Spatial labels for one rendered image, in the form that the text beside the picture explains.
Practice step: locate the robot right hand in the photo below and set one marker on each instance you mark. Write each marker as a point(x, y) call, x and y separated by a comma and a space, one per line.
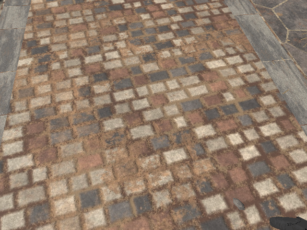
point(286, 223)

